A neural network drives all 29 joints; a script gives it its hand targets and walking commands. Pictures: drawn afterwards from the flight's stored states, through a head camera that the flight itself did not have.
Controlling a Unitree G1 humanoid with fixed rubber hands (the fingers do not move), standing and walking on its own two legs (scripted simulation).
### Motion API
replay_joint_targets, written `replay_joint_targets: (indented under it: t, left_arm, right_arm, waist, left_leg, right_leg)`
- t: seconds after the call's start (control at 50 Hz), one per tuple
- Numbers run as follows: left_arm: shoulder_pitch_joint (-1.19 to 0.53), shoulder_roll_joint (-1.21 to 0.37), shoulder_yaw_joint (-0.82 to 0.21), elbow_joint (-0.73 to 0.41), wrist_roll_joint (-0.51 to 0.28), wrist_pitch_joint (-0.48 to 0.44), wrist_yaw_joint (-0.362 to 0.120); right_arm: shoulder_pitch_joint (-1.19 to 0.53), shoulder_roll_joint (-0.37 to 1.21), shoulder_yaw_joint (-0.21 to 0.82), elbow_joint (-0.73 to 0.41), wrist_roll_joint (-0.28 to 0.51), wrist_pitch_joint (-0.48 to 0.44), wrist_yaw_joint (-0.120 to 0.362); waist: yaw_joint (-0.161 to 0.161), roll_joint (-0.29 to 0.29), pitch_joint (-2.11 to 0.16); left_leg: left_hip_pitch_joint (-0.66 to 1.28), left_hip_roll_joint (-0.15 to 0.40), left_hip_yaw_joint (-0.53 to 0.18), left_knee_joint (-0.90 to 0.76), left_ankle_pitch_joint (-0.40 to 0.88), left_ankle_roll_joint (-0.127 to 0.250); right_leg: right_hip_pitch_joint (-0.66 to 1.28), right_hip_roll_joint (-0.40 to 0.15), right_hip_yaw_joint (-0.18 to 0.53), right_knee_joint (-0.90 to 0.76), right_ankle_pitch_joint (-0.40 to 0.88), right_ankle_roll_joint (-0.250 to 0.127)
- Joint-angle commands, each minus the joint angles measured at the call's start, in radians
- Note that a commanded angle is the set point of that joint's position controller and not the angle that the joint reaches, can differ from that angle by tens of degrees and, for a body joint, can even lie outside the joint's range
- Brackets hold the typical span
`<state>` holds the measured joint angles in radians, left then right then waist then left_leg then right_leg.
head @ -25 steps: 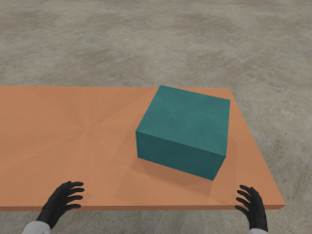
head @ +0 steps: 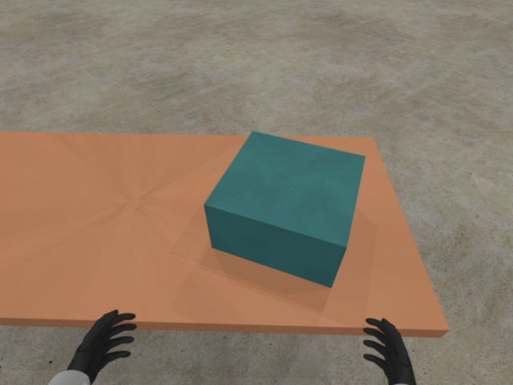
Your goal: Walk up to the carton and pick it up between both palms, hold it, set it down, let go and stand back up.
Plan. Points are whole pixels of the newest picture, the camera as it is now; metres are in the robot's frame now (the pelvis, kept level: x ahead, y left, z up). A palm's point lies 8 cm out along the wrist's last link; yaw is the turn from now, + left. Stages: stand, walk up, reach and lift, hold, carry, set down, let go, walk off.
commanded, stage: set down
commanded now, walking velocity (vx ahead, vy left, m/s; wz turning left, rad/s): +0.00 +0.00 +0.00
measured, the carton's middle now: (288, 202) +0.49 -0.06 -0.04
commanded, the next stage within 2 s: let go in 0.62 s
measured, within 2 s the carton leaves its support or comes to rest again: neither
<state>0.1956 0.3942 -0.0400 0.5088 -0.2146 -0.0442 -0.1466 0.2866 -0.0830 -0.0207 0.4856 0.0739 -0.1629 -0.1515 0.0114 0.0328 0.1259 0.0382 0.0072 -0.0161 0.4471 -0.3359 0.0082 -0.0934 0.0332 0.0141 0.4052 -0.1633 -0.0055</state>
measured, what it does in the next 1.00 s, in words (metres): stands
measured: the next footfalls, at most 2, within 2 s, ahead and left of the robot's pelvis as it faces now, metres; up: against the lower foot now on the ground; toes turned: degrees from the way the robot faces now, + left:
none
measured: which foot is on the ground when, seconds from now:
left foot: down 0.00-1.00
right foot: down 0.00-1.00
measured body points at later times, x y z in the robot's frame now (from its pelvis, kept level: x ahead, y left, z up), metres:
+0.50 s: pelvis -0.02 -0.04 +0.00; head -0.03 -0.04 +0.45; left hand +0.16 +0.19 -0.09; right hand +0.17 -0.23 -0.07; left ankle -0.05 +0.11 -0.74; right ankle +0.05 -0.12 -0.74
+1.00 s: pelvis -0.02 -0.03 +0.00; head -0.03 -0.03 +0.45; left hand +0.14 +0.19 -0.09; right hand +0.17 -0.23 -0.07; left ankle -0.05 +0.11 -0.74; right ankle +0.05 -0.12 -0.74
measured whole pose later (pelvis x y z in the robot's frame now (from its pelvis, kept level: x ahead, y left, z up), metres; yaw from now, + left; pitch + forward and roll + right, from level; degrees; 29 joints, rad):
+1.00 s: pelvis -0.02 -0.03 +0.00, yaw +0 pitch -11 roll +0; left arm 0.21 0.17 0.00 0.51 0.03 0.16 0.02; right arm 0.19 -0.12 -0.04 0.55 -0.09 -0.15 0.07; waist 0.00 0.01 0.17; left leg 0.07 0.04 0.00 0.43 -0.31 -0.03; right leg -0.08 0.05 0.00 0.45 -0.17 -0.04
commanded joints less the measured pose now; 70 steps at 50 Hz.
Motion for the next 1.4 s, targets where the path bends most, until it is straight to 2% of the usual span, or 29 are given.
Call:
replay_joint_targets:
  t: [0.0,0.04,0.1,0.16,0.22,0.28,0.3,0.32,0.36,0.4,0.44,0.48,0.56,0.66,0.72,0.78,0.84,0.86,0.9,0.94,0.96,1.0,1.04,1.08,1.2,1.22,1.24,1.3,1.38]
  left_arm:
    - [-0.133,0.132,0.068,-0.073,0.023,-0.004,0.012]
    - [-0.154,0.113,0.067,-0.046,0.039,0.022,0.024]
    - [-0.146,0.040,0.074,0.001,0.112,0.074,0.059]
    - [-0.175,0.022,0.084,0.004,0.121,0.092,0.067]
    - [-0.180,-0.032,0.098,0.001,0.202,0.128,0.108]
    - [-0.184,-0.053,0.113,0.014,0.232,0.160,0.133]
    - [-0.195,-0.034,0.122,-0.027,0.221,0.155,0.133]
    - [-0.212,-0.027,0.118,-0.043,0.213,0.150,0.135]
    - [-0.218,-0.040,0.116,-0.022,0.236,0.175,0.156]
    - [-0.226,-0.024,0.115,-0.045,0.216,0.185,0.149]
    - [-0.232,-0.036,0.114,-0.041,0.238,0.211,0.157]
    - [-0.226,-0.003,0.131,-0.096,0.226,0.193,0.150]
    - [-0.180,-0.019,0.125,-0.094,0.226,0.200,0.152]
    - [-0.085,-0.117,0.099,-0.073,0.260,0.193,0.158]
    - [-0.101,-0.118,0.087,-0.059,0.237,0.179,0.151]
    - [-0.113,-0.116,0.080,-0.084,0.241,0.169,0.155]
    - [-0.125,-0.107,0.089,-0.112,0.245,0.168,0.163]
    - [-0.113,-0.105,0.094,-0.127,0.247,0.166,0.166]
    - [-0.120,-0.092,0.093,-0.134,0.238,0.170,0.170]
    - [-0.097,-0.094,0.087,-0.151,0.245,0.173,0.177]
    - [-0.088,-0.097,0.088,-0.161,0.252,0.171,0.180]
    - [-0.056,-0.102,0.109,-0.175,0.275,0.165,0.186]
    - [-0.055,-0.099,0.112,-0.151,0.275,0.167,0.186]
    - [-0.047,-0.110,0.096,-0.135,0.270,0.174,0.181]
    - [-0.076,-0.112,0.074,-0.135,0.249,0.200,0.179]
    - [0.055,-0.007,0.118,-0.065,0.214,0.108,0.180]
    - [0.069,0.023,0.125,-0.025,0.209,0.071,0.170]
    - [0.015,-0.016,0.123,-0.019,0.228,0.004,0.150]
    - [0.046,-0.035,0.115,0.009,0.237,-0.013,0.133]
  right_arm:
    - [-0.093,-0.062,-0.015,-0.080,-0.018,-0.024,0.002]
    - [-0.130,-0.079,-0.039,-0.048,-0.038,-0.008,0.017]
    - [-0.166,-0.143,-0.056,0.051,-0.060,0.015,0.060]
    - [-0.182,-0.126,-0.049,0.041,-0.080,0.026,0.069]
    - [-0.206,-0.183,-0.081,0.125,-0.098,0.056,0.107]
    - [-0.218,-0.187,-0.100,0.174,-0.130,0.067,0.131]
    - [-0.208,-0.167,-0.095,0.135,-0.133,0.066,0.126]
    - [-0.203,-0.136,-0.092,0.117,-0.138,0.065,0.118]
    - [-0.221,-0.148,-0.104,0.164,-0.157,0.081,0.131]
    - [-0.198,-0.107,-0.093,0.103,-0.154,0.081,0.118]
    - [-0.214,-0.132,-0.107,0.134,-0.163,0.089,0.127]
    - [-0.192,-0.113,-0.103,0.076,-0.163,0.080,0.109]
    - [-0.177,-0.114,-0.085,0.064,-0.148,0.072,0.112]
    - [-0.177,-0.233,-0.116,0.113,-0.143,0.061,0.149]
    - [-0.196,-0.227,-0.124,0.133,-0.151,0.068,0.157]
    - [-0.201,-0.223,-0.132,0.124,-0.153,0.081,0.157]
    - [-0.194,-0.203,-0.125,0.109,-0.157,0.083,0.158]
    - [-0.185,-0.201,-0.122,0.091,-0.157,0.080,0.160]
    - [-0.190,-0.186,-0.129,0.075,-0.170,0.082,0.156]
    - [-0.185,-0.199,-0.135,0.079,-0.169,0.079,0.157]
    - [-0.174,-0.205,-0.138,0.092,-0.166,0.075,0.158]
    - [-0.163,-0.225,-0.139,0.113,-0.151,0.060,0.162]
    - [-0.175,-0.211,-0.124,0.126,-0.144,0.053,0.165]
    - [-0.173,-0.216,-0.126,0.124,-0.142,0.049,0.165]
    - [-0.179,-0.203,-0.127,0.107,-0.150,0.051,0.169]
    - [-0.112,-0.270,-0.068,0.091,-0.095,0.093,0.165]
    - [-0.066,-0.250,-0.059,0.075,-0.080,0.120,0.161]
    - [-0.025,-0.267,-0.053,0.059,-0.081,0.125,0.159]
    - [-0.022,-0.284,-0.053,0.042,-0.084,0.125,0.158]
  waist:
    - [-0.010,0.033,-0.049]
    - [-0.014,0.036,-0.031]
    - [-0.005,0.089,-0.006]
    - [-0.010,0.033,0.012]
    - [-0.001,0.121,0.056]
    - [-0.001,0.084,0.060]
    - [-0.009,0.041,0.036]
    - [-0.013,0.028,0.037]
    - [-0.009,0.043,0.058]
    - [-0.024,0.002,0.057]
    - [-0.024,0.028,0.052]
    - [-0.025,0.022,0.006]
    - [-0.014,0.038,-0.035]
    - [-0.017,0.086,-0.010]
    - [-0.023,0.030,0.069]
    - [-0.024,0.040,0.114]
    - [-0.021,0.020,0.102]
    - [-0.009,0.012,0.098]
    - [-0.017,-0.010,0.093]
    - [-0.021,0.030,0.072]
    - [-0.016,0.072,0.066]
    - [-0.005,0.111,0.039]
    - [0.003,0.099,0.066]
    - [-0.010,0.094,0.072]
    - [-0.013,0.030,0.068]
    - [0.062,0.130,0.021]
    - [0.008,0.085,-0.003]
    - [-0.006,0.013,-0.154]
    - [-0.005,0.015,-0.138]
  left_leg:
    - [-0.340,0.035,0.058,-0.139,0.123,-0.009]
    - [-0.393,0.044,0.061,-0.161,0.081,-0.001]
    - [-0.479,0.065,0.055,-0.208,0.048,0.002]
    - [-0.523,0.057,0.074,-0.226,-0.024,0.021]
    - [-0.594,0.083,0.060,-0.269,-0.088,0.022]
    - [-0.584,0.059,0.087,-0.248,-0.053,0.010]
    - [-0.558,0.046,0.098,-0.228,-0.049,0.014]
    - [-0.520,0.033,0.104,-0.203,-0.045,0.003]
    - [-0.455,0.027,0.106,-0.180,-0.033,-0.016]
    - [-0.450,0.013,0.117,-0.159,-0.057,-0.008]
    - [-0.425,0.015,0.111,-0.155,-0.047,-0.018]
    - [-0.481,0.015,0.127,-0.162,-0.082,-0.001]
    - [-0.460,0.012,0.131,-0.153,-0.041,-0.003]
    - [-0.710,0.077,0.105,-0.276,-0.097,0.036]
    - [-0.697,0.062,0.118,-0.269,-0.094,0.032]
    - [-0.714,0.063,0.117,-0.271,-0.133,0.035]
    - [-0.656,0.059,0.117,-0.243,-0.133,0.035]
    - [-0.652,0.056,0.126,-0.231,-0.108,0.030]
    - [-0.588,0.040,0.134,-0.208,-0.092,0.020]
    - [-0.612,0.051,0.121,-0.221,-0.106,0.030]
    - [-0.663,0.060,0.119,-0.243,-0.118,0.033]
    - [-0.741,0.066,0.126,-0.269,-0.119,0.033]
    - [-0.749,0.063,0.130,-0.264,-0.116,0.032]
    - [-0.745,0.063,0.133,-0.271,-0.105,0.028]
    - [-0.565,0.023,0.147,-0.221,-0.028,-0.003]
    - [-0.387,0.045,0.016,-0.075,0.090,0.005]
    - [-0.266,0.060,-0.001,-0.055,0.033,0.013]
    - [-0.185,0.094,-0.022,-0.048,0.106,0.020]
    - [-0.238,0.089,-0.024,-0.055,0.058,0.020]
  right_leg:
    - [0.242,-0.038,0.010,-0.019,0.032,-0.018]
    - [0.261,-0.025,0.000,-0.009,0.016,-0.022]
    - [0.342,0.005,-0.021,0.024,0.018,-0.025]
    - [0.372,-0.008,-0.005,0.018,0.016,-0.011]
    - [0.429,0.017,-0.018,0.050,-0.015,-0.010]
    - [0.404,-0.002,0.007,0.032,-0.068,-0.008]
    - [0.392,-0.020,0.026,0.015,-0.078,-0.003]
    - [0.342,-0.045,0.049,-0.010,-0.123,0.002]
    - [0.244,-0.055,0.057,-0.042,-0.243,-0.003]
    - [0.233,-0.078,0.075,-0.056,-0.223,0.007]
    - [0.213,-0.074,0.069,-0.063,-0.288,0.008]
    - [0.295,-0.074,0.072,-0.037,-0.235,0.016]
    - [0.294,-0.063,0.061,-0.038,-0.230,0.004]
    - [0.567,0.040,-0.015,0.084,-0.030,0.013]
    - [0.500,0.030,0.000,0.056,-0.071,0.010]
    - [0.500,0.025,0.013,0.047,-0.106,0.011]
    - [0.440,0.005,0.035,0.020,-0.167,0.010]
    - [0.437,-0.005,0.048,0.011,-0.197,0.010]
    - [0.365,-0.022,0.049,-0.017,-0.236,0.009]
    - [0.404,-0.006,0.023,0.020,-0.159,0.003]
    - [0.462,0.009,0.013,0.049,-0.110,-0.001]
    - [0.563,0.021,0.009,0.084,-0.056,-0.001]
    - [0.540,0.016,0.012,0.076,-0.079,-0.001]
    - [0.549,0.020,0.009,0.071,-0.071,0.001]
    - [0.373,-0.012,0.016,-0.009,-0.136,-0.009]
    - [0.029,-0.144,0.081,-0.003,0.094,-0.009]
    - [-0.095,-0.158,0.115,-0.033,0.018,-0.017]
    - [-0.083,-0.137,0.103,-0.001,0.122,-0.024]
    - [-0.103,-0.135,0.097,0.025,0.142,-0.025]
